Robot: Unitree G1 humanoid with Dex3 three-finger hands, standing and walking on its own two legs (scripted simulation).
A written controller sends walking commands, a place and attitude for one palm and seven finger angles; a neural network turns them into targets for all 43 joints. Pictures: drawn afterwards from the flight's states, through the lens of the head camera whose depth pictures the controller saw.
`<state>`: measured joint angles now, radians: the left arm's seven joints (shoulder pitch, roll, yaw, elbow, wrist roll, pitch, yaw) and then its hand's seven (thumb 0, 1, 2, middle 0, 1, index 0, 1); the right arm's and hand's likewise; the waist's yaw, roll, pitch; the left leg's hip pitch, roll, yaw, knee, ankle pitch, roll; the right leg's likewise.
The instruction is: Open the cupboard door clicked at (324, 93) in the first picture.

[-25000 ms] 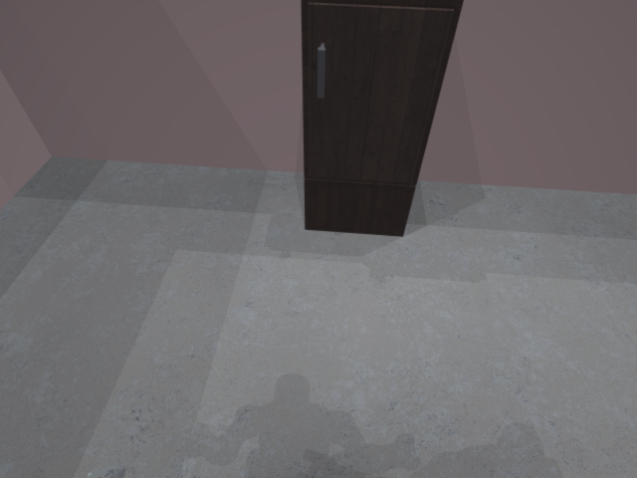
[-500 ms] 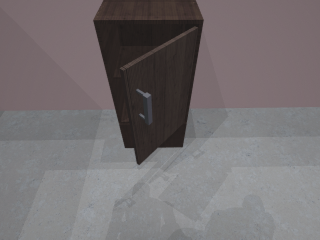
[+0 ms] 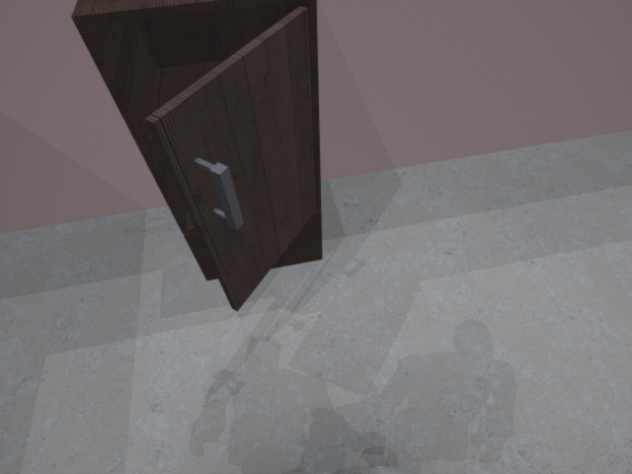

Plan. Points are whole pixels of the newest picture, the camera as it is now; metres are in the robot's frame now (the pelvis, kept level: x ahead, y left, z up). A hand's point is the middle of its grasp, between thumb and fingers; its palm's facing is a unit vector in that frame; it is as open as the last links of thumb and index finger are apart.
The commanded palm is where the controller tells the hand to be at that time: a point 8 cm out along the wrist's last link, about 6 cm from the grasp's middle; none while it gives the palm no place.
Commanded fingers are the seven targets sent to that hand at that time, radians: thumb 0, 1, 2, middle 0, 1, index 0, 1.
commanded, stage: walk to a spot facing it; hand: left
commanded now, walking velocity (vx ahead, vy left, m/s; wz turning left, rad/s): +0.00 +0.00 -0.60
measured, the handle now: (219, 194) +0.54 +0.21 -0.02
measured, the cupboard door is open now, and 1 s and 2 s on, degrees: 47 47 47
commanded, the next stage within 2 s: none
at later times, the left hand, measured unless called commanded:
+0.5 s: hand out of the picture +0.13 +0.17 -0.17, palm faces -0.21 -0.96 -0.21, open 7.4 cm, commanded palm none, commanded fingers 0.00 0.90 0.90 -0.20 -0.30 -0.20 -0.30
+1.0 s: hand (283, 418) +0.21 +0.08 -0.16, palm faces -0.55 -0.80 -0.24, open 7.4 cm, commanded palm none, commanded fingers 0.00 0.90 0.90 -0.20 -0.30 -0.20 -0.30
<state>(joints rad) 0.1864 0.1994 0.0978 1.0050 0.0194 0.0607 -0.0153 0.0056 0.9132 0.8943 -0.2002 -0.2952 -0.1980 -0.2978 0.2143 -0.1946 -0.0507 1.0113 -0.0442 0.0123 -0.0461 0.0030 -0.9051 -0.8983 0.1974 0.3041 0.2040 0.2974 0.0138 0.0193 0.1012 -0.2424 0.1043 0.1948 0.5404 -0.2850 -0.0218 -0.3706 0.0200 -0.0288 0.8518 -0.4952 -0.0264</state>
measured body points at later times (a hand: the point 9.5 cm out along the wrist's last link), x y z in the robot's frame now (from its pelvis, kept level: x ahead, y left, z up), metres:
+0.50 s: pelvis +0.01 -0.01 +0.00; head +0.07 +0.00 +0.44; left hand +0.14 +0.22 -0.16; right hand +0.07 -0.28 -0.13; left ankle +0.05 +0.12 -0.73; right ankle -0.02 -0.11 -0.71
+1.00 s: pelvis +0.02 -0.04 +0.00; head +0.07 -0.07 +0.45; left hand +0.24 +0.12 -0.14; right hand -0.07 -0.30 -0.14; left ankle +0.10 +0.06 -0.71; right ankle -0.02 -0.14 -0.73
